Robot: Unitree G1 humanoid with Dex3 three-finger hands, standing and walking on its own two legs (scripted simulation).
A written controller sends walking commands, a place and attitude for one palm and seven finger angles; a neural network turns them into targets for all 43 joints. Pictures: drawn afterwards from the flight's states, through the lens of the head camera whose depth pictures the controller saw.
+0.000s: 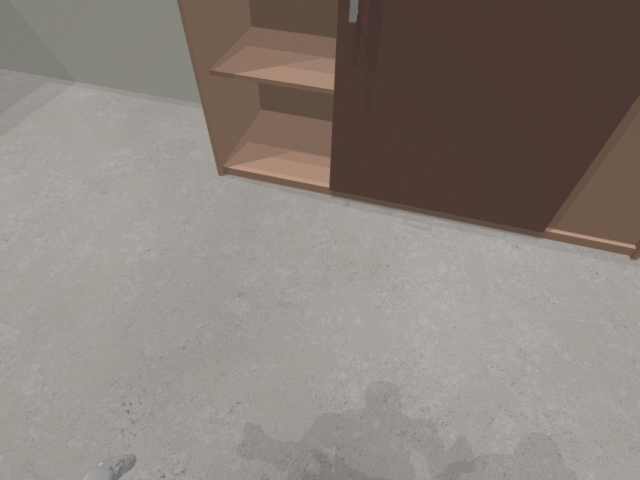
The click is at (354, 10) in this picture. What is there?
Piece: wardrobe's sliding door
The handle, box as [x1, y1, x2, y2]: [349, 0, 357, 22]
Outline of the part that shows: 350,0 349,21 354,22 356,20 357,0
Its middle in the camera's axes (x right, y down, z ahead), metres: +0.10 -0.76 +1.04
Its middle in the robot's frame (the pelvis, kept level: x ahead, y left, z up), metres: +1.33 -0.02 +0.17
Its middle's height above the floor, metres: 0.94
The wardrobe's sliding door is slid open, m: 0.53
